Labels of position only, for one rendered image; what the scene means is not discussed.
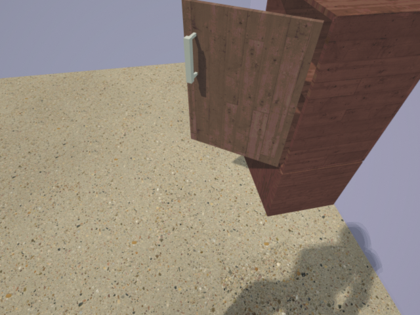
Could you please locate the handle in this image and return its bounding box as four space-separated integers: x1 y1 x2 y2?
183 33 198 84

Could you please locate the cupboard door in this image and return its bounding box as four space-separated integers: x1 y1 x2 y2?
182 0 324 167

